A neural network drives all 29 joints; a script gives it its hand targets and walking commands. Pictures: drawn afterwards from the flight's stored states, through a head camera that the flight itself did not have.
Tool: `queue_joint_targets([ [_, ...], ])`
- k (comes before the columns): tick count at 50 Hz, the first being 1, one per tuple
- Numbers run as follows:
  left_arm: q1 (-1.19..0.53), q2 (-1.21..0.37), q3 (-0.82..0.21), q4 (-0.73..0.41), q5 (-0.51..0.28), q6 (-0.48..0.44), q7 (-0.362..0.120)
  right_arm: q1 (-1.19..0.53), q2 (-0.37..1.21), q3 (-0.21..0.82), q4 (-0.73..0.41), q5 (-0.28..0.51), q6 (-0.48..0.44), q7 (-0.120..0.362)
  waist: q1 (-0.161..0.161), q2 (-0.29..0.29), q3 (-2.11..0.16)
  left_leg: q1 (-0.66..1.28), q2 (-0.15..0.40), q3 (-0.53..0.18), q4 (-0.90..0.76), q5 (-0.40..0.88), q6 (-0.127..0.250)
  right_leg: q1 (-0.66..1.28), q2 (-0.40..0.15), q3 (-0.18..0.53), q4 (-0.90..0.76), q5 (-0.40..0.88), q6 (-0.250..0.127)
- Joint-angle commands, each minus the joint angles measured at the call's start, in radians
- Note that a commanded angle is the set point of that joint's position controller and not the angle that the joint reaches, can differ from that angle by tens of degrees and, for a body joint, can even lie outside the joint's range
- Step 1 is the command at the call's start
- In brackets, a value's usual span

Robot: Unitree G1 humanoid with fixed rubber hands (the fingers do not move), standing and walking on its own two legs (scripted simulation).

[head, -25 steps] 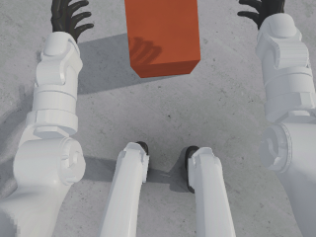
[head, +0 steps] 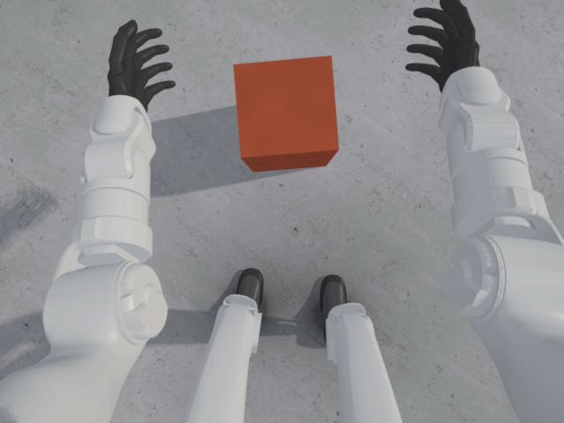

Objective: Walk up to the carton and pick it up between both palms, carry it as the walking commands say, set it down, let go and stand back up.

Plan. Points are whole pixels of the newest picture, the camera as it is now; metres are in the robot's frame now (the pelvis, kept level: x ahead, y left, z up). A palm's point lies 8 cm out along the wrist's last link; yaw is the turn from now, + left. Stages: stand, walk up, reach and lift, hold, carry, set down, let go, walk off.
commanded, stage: let go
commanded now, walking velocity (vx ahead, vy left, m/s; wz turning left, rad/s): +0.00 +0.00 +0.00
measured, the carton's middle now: (286, 122) +0.59 +0.05 -0.54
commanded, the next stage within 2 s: stand in 1.34 s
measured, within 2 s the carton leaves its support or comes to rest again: neither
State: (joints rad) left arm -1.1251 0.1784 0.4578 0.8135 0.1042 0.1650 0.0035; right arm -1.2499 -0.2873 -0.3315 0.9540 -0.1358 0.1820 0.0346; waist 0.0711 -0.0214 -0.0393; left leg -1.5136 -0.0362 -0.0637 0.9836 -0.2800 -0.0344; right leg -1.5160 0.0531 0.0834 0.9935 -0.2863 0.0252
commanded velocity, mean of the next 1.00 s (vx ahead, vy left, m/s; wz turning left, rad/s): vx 0.00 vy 0.00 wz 0.00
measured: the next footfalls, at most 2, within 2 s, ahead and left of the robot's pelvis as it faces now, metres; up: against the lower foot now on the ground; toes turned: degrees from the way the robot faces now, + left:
none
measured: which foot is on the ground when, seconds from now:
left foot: down 0.00-1.00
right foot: down 0.00-1.00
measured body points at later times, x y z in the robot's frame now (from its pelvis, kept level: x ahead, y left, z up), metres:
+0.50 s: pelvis +0.04 +0.01 +0.07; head +0.25 +0.00 +0.47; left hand +0.38 +0.25 -0.03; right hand +0.41 -0.19 -0.04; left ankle +0.06 +0.13 -0.63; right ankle +0.06 -0.12 -0.63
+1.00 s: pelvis +0.08 -0.01 +0.11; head +0.11 -0.01 +0.56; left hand +0.25 +0.23 +0.03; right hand +0.26 -0.24 +0.03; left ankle +0.06 +0.13 -0.63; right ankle +0.06 -0.12 -0.63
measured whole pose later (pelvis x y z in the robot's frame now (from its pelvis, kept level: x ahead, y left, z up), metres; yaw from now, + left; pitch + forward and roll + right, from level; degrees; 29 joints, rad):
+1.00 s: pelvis +0.08 -0.01 +0.11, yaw +1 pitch +0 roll +0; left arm 0.24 0.21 0.04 0.42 0.01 0.07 -0.08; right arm 0.23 -0.21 -0.05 0.44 -0.01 0.06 0.06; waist 0.01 0.00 0.07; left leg -0.16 -0.01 -0.09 0.43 -0.26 -0.02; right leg -0.15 0.03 0.06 0.43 -0.27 -0.01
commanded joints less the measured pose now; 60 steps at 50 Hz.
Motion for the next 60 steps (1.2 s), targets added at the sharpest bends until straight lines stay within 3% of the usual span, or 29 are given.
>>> queue_joint_targets([
  [1,-0.133,0.089,0.021,-0.111,0.034,-0.026,-0.005,-0.150,-0.074,-0.021,-0.106,-0.033,-0.025,-0.005,0.017,-0.035,-0.933,0.519,-0.022,0.128,-0.057,0.346,-0.037,0.569,0.020,-0.095,-0.064,0.315,0.008],
  [7,0.031,0.134,-0.051,-0.241,0.048,-0.040,-0.044,0.032,0.001,0.000,-0.323,-0.041,-0.021,-0.084,0.003,-0.043,-1.196,0.680,-0.045,0.128,-0.069,0.558,-0.006,0.824,0.026,-0.083,-0.076,0.630,0.038],
  [10,0.216,0.145,-0.095,-0.328,0.036,-0.032,-0.065,0.217,0.033,0.059,-0.450,-0.021,-0.014,-0.102,0.008,-0.024,-1.237,0.820,-0.050,0.107,-0.105,0.675,0.003,0.883,0.034,-0.083,-0.102,0.704,0.038],
  [12,0.314,0.140,-0.120,-0.364,0.019,-0.032,-0.077,0.313,0.045,0.089,-0.504,-0.004,-0.020,-0.099,0.011,-0.013,-1.173,0.889,-0.043,0.087,-0.127,0.704,0.007,0.845,0.033,-0.084,-0.136,0.659,0.031],
  [15,0.420,0.123,-0.159,-0.383,-0.013,-0.041,-0.095,0.414,0.057,0.100,-0.538,0.010,-0.035,-0.086,-0.003,0.005,-1.029,0.950,-0.024,0.071,-0.164,0.649,0.006,0.783,0.030,-0.091,-0.199,0.518,0.020],
  [21,0.653,0.087,-0.212,-0.336,-0.043,-0.085,-0.111,0.675,0.080,0.110,-0.467,0.025,-0.085,-0.056,-0.023,0.016,-0.731,0.994,-0.002,0.056,-0.273,0.463,0.004,0.814,0.014,-0.090,-0.303,0.317,0.006],
  [27,0.883,0.071,-0.278,-0.347,-0.066,-0.134,-0.096,0.922,0.058,0.134,-0.441,0.053,-0.143,-0.034,-0.027,0.030,-0.507,1.069,0.005,0.045,-0.367,0.339,0.001,0.916,0.004,-0.080,-0.385,0.218,-0.008],
  [36,1.176,0.097,-0.359,-0.452,-0.101,-0.178,-0.073,1.235,0.014,0.216,-0.535,0.117,-0.201,-0.011,-0.037,0.024,-0.301,1.258,0.000,0.046,-0.488,0.309,0.005,1.186,-0.006,-0.079,-0.516,0.248,-0.006],
  [44,1.316,0.114,-0.389,-0.484,-0.107,-0.150,-0.079,1.413,0.011,0.252,-0.589,0.127,-0.177,0.012,-0.057,0.002,-0.073,1.361,-0.011,0.063,-0.574,0.244,0.010,1.358,-0.018,-0.073,-0.621,0.243,0.003],
  [53,1.309,0.132,-0.384,-0.485,-0.078,-0.067,-0.081,1.427,-0.011,0.265,-0.619,0.120,-0.094,0.036,-0.064,0.016,0.092,1.421,-0.018,0.075,-0.606,0.167,0.018,1.407,-0.018,-0.075,-0.647,0.172,0.009],
  [60,1.322,0.127,-0.387,-0.487,-0.076,-0.032,-0.075,1.441,-0.014,0.263,-0.616,0.120,-0.061,0.037,-0.072,0.018,0.099,1.437,-0.022,0.066,-0.597,0.243,0.022,1.437,-0.003,-0.075,-0.621,0.265,0.003],
])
